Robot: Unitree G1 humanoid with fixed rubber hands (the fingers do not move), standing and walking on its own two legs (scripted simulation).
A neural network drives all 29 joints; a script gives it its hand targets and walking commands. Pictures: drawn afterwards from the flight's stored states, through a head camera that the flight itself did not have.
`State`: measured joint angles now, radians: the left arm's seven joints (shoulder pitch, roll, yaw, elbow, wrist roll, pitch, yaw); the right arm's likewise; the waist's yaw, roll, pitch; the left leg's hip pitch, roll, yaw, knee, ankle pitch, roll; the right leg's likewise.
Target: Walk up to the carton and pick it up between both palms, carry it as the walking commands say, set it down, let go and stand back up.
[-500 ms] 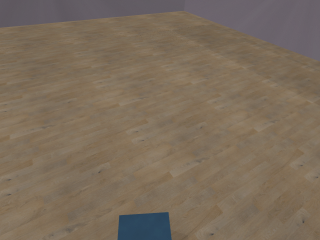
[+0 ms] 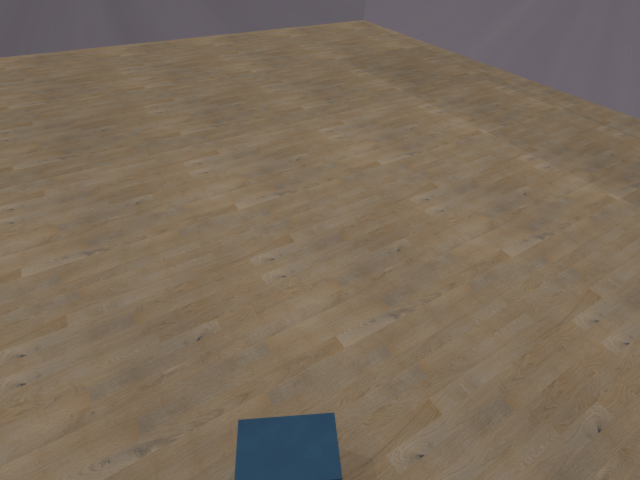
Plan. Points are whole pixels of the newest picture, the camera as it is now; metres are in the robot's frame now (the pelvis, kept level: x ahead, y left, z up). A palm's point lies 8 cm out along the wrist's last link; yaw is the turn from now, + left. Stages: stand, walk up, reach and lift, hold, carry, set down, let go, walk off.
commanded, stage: stand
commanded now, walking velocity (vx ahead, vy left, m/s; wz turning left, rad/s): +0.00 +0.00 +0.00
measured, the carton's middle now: (288, 463) +0.40 +0.06 -0.67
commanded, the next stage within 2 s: none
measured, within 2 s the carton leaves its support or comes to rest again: neither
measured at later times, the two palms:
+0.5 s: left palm out of the picture +0.05 +0.30 -0.11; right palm out of the picture +0.04 -0.30 -0.11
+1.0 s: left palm out of the picture +0.05 +0.30 -0.11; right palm out of the picture +0.05 -0.30 -0.11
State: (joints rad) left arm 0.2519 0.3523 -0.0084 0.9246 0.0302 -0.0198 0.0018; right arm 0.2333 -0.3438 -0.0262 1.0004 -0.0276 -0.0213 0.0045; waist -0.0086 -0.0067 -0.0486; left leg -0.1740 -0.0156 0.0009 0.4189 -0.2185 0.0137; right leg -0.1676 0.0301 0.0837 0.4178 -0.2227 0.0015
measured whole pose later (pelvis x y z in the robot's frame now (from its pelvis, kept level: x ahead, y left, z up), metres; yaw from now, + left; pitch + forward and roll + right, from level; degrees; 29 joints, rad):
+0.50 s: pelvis -0.01 +0.00 +0.00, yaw +0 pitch -3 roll +0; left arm 0.22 0.36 -0.01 1.04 0.02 -0.02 0.00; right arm 0.20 -0.36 -0.01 1.09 -0.01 -0.02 0.00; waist -0.01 -0.01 -0.01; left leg -0.16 -0.02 0.00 0.39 -0.19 0.01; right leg -0.15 0.03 0.09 0.39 -0.20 0.00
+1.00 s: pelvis -0.01 +0.00 +0.00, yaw +0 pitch -3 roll +0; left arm 0.17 0.37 -0.02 1.08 0.01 -0.02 0.00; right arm 0.16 -0.36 0.00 1.12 -0.01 -0.02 0.00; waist 0.00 0.00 0.01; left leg -0.14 -0.02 -0.01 0.36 -0.18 0.01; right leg -0.13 0.03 0.08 0.37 -0.18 0.00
